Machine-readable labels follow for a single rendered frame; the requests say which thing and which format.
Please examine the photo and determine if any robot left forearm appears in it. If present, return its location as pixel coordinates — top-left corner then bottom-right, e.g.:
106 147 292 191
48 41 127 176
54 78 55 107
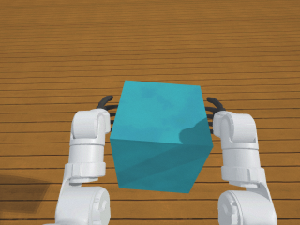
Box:
54 108 111 221

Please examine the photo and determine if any right robot hand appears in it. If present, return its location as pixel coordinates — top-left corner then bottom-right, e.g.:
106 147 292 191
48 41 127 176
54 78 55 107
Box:
204 97 226 134

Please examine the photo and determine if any left robot upper arm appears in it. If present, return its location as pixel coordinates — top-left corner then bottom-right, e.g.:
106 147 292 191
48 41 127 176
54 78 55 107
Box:
42 186 111 225

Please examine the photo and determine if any robot right forearm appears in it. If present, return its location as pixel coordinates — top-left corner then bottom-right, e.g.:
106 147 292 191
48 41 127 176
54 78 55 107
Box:
213 111 278 225

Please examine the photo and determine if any carton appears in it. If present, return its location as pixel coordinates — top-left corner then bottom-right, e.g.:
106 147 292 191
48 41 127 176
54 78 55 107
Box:
110 80 214 194

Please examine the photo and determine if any right robot upper arm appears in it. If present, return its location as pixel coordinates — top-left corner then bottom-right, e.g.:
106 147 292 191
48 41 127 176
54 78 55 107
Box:
217 190 278 225

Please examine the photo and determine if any left robot hand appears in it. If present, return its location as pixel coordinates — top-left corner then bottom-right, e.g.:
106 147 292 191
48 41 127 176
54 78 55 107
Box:
96 95 118 132

